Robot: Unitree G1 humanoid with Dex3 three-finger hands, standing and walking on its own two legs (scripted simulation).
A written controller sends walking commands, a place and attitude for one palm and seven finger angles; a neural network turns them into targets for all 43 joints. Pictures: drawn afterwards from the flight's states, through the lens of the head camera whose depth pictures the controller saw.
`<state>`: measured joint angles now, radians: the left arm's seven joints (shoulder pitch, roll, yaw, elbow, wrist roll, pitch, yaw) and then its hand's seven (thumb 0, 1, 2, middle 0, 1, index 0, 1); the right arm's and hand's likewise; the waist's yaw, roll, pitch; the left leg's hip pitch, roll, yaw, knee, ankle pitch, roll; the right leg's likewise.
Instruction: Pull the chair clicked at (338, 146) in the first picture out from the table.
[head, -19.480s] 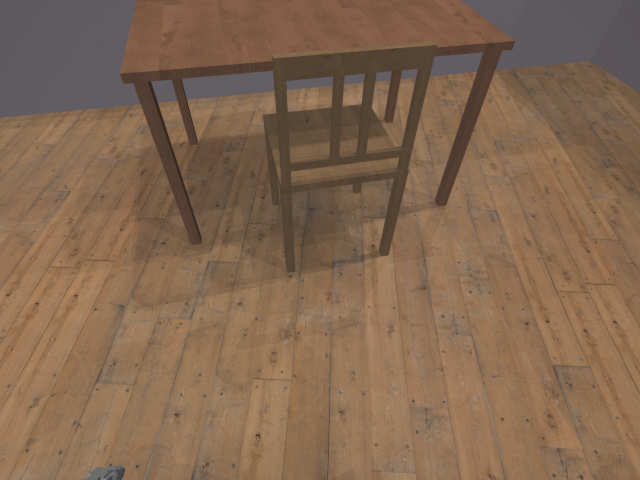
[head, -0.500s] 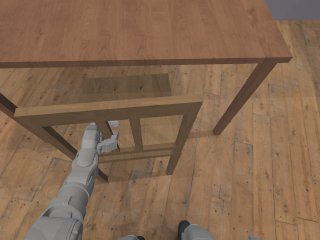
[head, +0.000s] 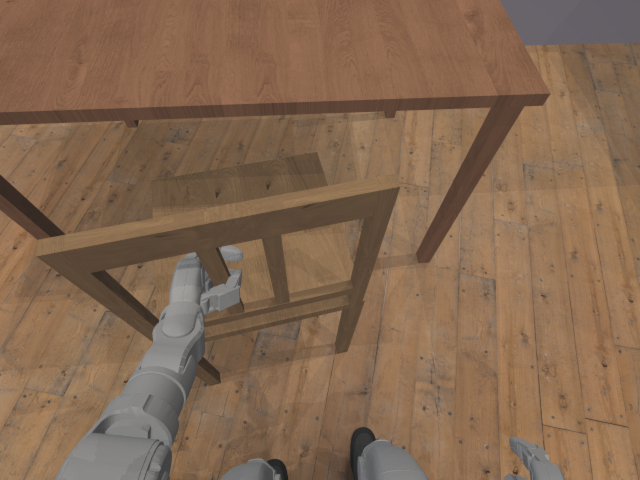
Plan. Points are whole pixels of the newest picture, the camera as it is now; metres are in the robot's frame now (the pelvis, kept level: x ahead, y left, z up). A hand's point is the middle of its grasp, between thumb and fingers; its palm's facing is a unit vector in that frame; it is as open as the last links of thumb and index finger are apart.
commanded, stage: step backward, pulling the chair out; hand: left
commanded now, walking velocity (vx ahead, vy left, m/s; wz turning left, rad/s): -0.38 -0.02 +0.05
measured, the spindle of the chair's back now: (223, 282) +0.39 +0.14 -0.11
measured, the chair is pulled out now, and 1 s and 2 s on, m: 0.10 0.21 0.39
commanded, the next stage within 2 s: none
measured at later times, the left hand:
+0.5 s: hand (232, 335) +0.30 +0.11 -0.07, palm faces +0.01 -0.99 -0.15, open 5.5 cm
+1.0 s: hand (227, 369) +0.25 +0.12 -0.07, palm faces -0.04 -0.99 -0.17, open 5.5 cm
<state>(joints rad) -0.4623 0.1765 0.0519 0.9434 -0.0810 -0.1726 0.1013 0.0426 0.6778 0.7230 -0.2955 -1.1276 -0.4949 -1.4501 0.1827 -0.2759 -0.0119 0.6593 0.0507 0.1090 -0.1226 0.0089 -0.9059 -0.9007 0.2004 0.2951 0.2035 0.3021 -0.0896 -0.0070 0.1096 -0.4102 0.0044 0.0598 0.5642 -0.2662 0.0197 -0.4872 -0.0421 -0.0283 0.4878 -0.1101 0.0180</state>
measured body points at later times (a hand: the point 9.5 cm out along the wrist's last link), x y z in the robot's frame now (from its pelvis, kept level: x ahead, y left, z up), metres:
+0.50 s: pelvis -0.05 +0.00 -0.01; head +0.03 -0.01 +0.44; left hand +0.29 +0.17 -0.05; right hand +0.03 -0.27 -0.14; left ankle -0.02 +0.12 -0.73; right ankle +0.05 -0.14 -0.72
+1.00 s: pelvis -0.10 +0.00 +0.00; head -0.01 +0.00 +0.44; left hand +0.25 +0.17 -0.05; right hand -0.01 -0.26 -0.13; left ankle -0.10 +0.14 -0.73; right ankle -0.06 -0.13 -0.72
